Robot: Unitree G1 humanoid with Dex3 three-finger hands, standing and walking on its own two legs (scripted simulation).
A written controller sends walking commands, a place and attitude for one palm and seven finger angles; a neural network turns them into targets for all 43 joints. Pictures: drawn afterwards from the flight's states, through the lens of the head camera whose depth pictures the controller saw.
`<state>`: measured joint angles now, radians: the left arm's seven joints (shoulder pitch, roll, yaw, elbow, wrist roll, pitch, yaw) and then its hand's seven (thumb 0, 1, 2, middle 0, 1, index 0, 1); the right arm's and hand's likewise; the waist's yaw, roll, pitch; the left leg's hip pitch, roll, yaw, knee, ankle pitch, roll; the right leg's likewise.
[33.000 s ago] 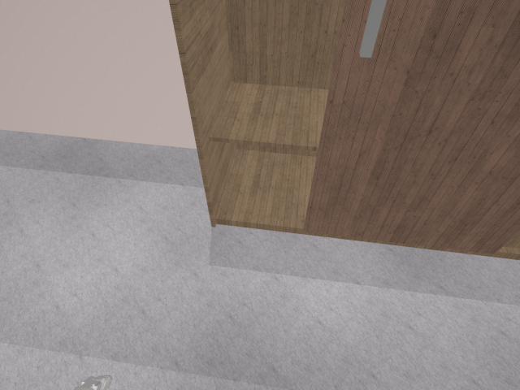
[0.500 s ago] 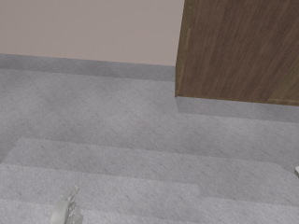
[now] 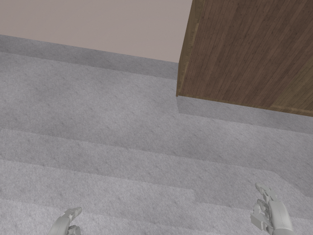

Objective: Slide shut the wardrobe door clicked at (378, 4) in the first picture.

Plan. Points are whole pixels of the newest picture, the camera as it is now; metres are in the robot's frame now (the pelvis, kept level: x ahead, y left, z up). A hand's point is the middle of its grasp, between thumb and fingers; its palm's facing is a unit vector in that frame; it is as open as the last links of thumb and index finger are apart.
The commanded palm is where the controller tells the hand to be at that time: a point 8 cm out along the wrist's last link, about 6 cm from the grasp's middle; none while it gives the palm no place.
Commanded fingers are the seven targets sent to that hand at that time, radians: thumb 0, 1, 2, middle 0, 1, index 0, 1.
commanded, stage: let the arm hang, fingers relaxed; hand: right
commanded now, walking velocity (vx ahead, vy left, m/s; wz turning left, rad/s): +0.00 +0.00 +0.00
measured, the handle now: out of the picture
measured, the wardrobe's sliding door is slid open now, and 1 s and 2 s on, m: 0.02 0.02 0.02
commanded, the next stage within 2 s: look to check the result in 0.94 s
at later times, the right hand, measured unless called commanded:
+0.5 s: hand out of the picture +0.02 -0.19 -0.15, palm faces -0.02 +0.97 -0.24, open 7.3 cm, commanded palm none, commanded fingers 0.00 -0.90 -0.90 0.20 0.30 0.20 0.30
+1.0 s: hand out of the picture +0.01 -0.18 -0.16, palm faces -0.02 +0.98 -0.19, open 7.4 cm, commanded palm none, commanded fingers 0.00 -0.90 -0.90 0.20 0.30 0.20 0.30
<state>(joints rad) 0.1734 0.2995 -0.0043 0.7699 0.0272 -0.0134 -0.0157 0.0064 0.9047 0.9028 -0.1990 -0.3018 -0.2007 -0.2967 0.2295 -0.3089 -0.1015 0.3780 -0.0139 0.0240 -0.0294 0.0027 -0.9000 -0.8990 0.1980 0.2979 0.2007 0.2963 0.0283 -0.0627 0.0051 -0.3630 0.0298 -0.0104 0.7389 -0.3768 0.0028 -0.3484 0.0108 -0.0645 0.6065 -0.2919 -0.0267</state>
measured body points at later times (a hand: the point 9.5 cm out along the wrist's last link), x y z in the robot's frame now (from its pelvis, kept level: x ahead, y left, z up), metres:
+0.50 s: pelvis +0.00 +0.00 +0.02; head +0.02 +0.01 +0.47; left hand -0.01 +0.22 -0.15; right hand +0.02 -0.24 -0.13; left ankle -0.02 +0.12 -0.72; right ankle +0.01 -0.11 -0.72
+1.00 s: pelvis +0.01 -0.01 +0.02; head +0.03 -0.01 +0.47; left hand +0.00 +0.21 -0.14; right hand +0.02 -0.23 -0.14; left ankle -0.02 +0.12 -0.72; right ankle +0.01 -0.11 -0.72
